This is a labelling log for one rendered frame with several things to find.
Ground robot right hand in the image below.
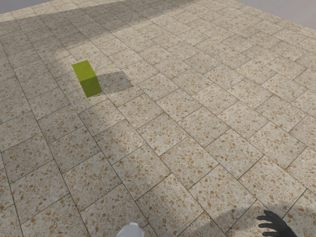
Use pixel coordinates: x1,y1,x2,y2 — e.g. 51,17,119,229
257,210,297,237

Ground carton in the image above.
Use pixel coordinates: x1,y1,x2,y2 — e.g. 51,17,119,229
72,60,102,98

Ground left robot thigh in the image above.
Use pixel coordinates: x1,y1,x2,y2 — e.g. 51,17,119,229
116,225,145,237

